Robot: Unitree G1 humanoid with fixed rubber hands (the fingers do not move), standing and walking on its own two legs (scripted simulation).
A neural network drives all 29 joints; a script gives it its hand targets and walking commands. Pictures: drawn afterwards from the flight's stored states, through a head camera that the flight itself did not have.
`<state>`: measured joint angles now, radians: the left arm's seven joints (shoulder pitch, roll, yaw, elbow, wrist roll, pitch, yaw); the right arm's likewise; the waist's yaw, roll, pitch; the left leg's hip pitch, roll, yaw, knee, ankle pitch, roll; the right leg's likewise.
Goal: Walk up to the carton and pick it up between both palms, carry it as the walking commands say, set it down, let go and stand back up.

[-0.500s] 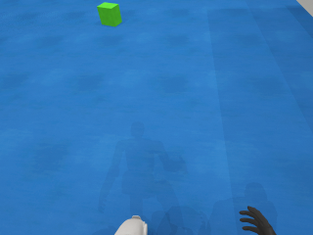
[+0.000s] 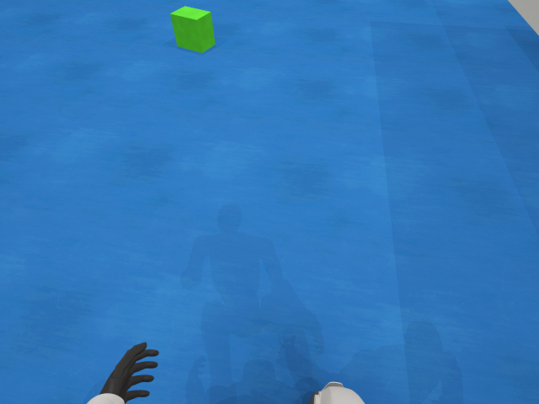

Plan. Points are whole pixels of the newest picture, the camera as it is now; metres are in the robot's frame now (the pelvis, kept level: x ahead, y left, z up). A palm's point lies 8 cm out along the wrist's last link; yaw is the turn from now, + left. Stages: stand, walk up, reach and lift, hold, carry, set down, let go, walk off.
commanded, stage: walk up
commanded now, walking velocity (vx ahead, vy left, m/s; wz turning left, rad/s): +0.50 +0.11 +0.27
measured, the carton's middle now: (193, 29) +2.93 +0.52 -0.65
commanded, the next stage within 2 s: none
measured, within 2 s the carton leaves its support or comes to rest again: neither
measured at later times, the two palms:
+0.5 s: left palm out of the picture +0.11 +0.29 -0.12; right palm (339, 247) +0.44 -0.15 -0.11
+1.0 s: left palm (130, 181) +0.65 +0.33 -0.11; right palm (334, 269) +0.39 -0.14 -0.13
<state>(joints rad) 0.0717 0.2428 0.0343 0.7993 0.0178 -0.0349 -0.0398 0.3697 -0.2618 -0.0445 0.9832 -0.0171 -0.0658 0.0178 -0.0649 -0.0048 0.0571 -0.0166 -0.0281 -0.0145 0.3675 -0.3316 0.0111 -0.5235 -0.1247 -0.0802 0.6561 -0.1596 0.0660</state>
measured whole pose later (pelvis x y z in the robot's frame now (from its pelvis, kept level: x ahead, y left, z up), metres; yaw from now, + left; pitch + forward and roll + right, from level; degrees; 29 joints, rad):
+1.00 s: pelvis +0.48 +0.10 +0.00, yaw +5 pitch +0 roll +0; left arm 0.00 0.21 0.04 0.87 0.02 -0.02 -0.05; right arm 0.48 -0.18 -0.04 1.09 -0.01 -0.08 0.00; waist -0.09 -0.02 0.08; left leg 0.10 0.04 0.13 0.26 -0.36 -0.02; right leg -0.53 -0.09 -0.12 0.62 -0.11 0.02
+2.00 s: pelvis +0.96 +0.22 +0.01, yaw +6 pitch -1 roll -1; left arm 0.05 0.22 0.05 0.92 0.02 0.01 -0.06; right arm 0.49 -0.15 -0.04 1.08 -0.02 -0.09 0.00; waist -0.09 -0.05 0.08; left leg 0.08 0.07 0.16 0.22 -0.27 -0.02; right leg -0.61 -0.11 -0.09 0.73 -0.02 0.04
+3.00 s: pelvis +1.46 +0.31 +0.01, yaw +6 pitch -1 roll -1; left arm 0.10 0.23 0.05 0.95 0.03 0.00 -0.05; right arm 0.47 -0.17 -0.05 1.10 -0.02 -0.09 0.00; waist -0.08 -0.05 0.06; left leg -0.01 0.07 0.17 0.27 -0.24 0.00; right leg -0.61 -0.12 -0.07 0.84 -0.05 0.04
